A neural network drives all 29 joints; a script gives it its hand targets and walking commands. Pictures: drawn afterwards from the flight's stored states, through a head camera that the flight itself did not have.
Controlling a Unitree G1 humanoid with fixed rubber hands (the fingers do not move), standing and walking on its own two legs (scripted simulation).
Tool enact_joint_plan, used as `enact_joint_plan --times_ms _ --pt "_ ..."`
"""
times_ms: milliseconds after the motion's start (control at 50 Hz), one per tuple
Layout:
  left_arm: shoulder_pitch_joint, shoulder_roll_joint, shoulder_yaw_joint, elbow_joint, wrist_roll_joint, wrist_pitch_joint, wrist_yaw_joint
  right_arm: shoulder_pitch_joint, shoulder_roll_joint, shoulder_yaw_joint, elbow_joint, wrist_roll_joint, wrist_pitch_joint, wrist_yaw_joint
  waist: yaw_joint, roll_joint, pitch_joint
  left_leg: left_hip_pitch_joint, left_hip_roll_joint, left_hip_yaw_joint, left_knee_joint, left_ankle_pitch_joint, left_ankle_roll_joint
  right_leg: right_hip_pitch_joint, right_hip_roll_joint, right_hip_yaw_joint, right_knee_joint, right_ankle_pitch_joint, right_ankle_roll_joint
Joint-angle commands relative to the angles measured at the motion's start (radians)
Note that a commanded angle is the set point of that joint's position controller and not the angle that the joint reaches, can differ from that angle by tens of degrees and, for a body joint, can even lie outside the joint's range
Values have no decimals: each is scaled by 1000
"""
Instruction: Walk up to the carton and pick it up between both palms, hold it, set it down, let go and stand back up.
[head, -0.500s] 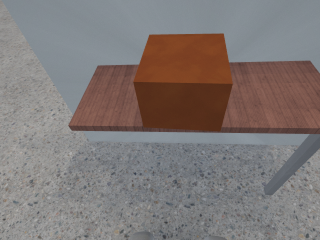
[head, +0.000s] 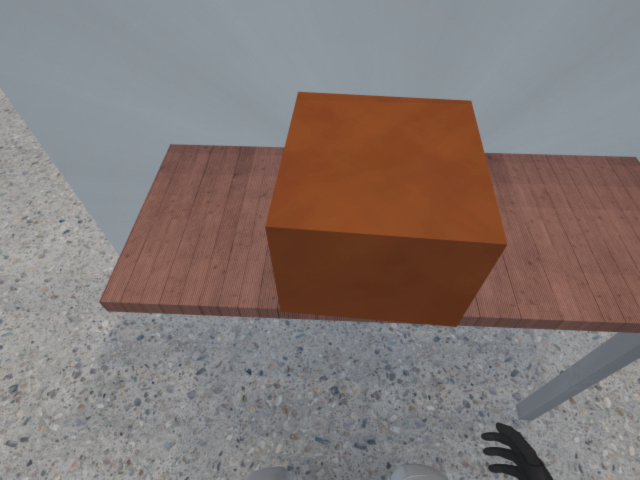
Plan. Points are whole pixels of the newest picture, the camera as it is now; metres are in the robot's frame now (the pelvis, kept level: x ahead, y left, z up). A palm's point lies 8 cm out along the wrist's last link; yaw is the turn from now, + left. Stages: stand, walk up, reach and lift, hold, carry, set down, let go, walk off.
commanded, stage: walk up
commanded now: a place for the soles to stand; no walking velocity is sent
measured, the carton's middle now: (375, 206) +0.48 -0.07 +0.03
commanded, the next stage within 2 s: reach and lift in 1.64 s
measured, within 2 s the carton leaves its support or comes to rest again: neither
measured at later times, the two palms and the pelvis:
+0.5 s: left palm out of the picture +0.12 +0.24 -0.10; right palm out of the picture +0.10 -0.27 -0.10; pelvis +0.02 -0.01 +0.01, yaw -1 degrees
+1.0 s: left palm out of the picture +0.07 +0.24 -0.11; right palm out of the picture +0.10 -0.29 -0.10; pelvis +0.03 -0.03 +0.01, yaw -3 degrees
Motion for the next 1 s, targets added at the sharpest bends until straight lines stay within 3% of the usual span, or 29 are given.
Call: enact_joint_plan --times_ms 0,20,40,60,80,100,120,160,200,240,300,420,440,540,740,760,820,880,980 --pt "139 90 41 -56 4 -29 4 -47 -189 -45 -71 21 -9 -1 46 134 -137 -7 154 -144 -93 268 109 176 18 -29 -244 286 -16" --pt "97 120 50 -72 11 -32 4 -49 -177 -39 -77 36 -10 4 40 83 -124 -80 134 -132 -90 157 67 209 -19 51 -266 330 -41" --pt "42 172 64 -99 16 -35 7 -32 -156 -30 -87 44 -10 9 23 -4 -123 -84 85 -83 -34 34 20 156 -130 184 -318 299 -82" --pt "-8 211 68 -109 7 -35 9 6 -124 -27 -71 37 -5 10 -3 -50 -102 14 31 -36 23 -86 -21 19 -234 296 -401 206 -146" --pt "-75 229 72 -116 -12 -27 6 7 -133 -38 -52 28 1 9 -20 -78 -60 128 26 -64 -5 -89 -19 -108 -232 276 -400 200 -172" --pt "-95 202 60 -115 -20 -29 1 -7 -154 -41 -51 20 -3 13 -25 -104 -64 150 42 -92 -48 -16 -14 -118 -174 216 -397 201 -140" --pt "-88 175 51 -114 -24 -29 -4 -17 -178 -45 -44 18 -11 16 -11 -92 -71 150 62 -112 -79 18 -7 -89 -124 158 -377 193 -107" --pt "-73 160 46 -114 -21 -29 -8 -3 -189 -50 -22 19 -22 20 1 -128 -90 119 71 -129 -112 25 0 -33 -94 127 -359 160 -86" --pt "-70 154 43 -107 -22 -32 -12 5 -192 -45 -10 18 -29 19 0 -91 -112 111 79 -119 -129 58 -2 31 -96 121 -334 227 -86" --pt "-56 159 41 -104 -21 -38 -11 -4 -192 -43 -7 13 -32 18 10 -5 -126 122 79 -109 -134 99 -2 51 -109 128 -318 298 -90" --pt "-73 159 41 -103 -23 -33 -10 0 -183 -40 0 24 -33 21 10 6 -121 84 95 -129 -180 99 7 86 -84 97 -302 286 -78" --pt "-94 167 34 -92 -18 -37 -6 2 -189 -39 -4 25 -30 26 6 48 -101 102 88 -122 -178 91 6 62 -89 101 -332 269 -69" --pt "-79 188 36 -83 -25 -35 -5 35 -187 -40 12 18 -29 28 4 24 -102 115 98 -126 -203 42 15 50 -73 102 -322 226 -66" --pt "-70 173 28 -66 -21 -40 -7 18 -203 -43 15 23 -29 28 4 43 -85 98 105 -131 -225 -19 19 50 -59 101 -336 205 -59" --pt "-39 175 25 -32 -20 -46 -8 14 -200 -40 40 23 -27 23 -1 17 -94 148 104 -114 -205 16 15 23 -58 114 -358 227 -59" --pt "-19 194 40 -19 -13 -31 -12 32 -226 -57 7 -8 -39 13 -2 -19 -98 146 140 -148 -245 -73 28 25 -12 81 -297 180 -70" --pt "5 161 40 -20 -3 -20 -17 2 -253 -70 0 -3 -36 1 20 65 -64 77 184 -183 -296 -178 54 41 -2 74 -273 157 -65" --pt "10 177 50 -19 -6 -25 -20 5 -229 -66 -11 2 -32 2 20 62 -49 66 151 -134 -265 -158 34 44 -12 104 -306 185 -74" --pt "-13 204 56 -25 -18 -28 -19 26 -190 -57 -27 4 -35 4 6 -18 -80 147 85 -47 -143 -25 5 -1 -54 179 -366 250 -105"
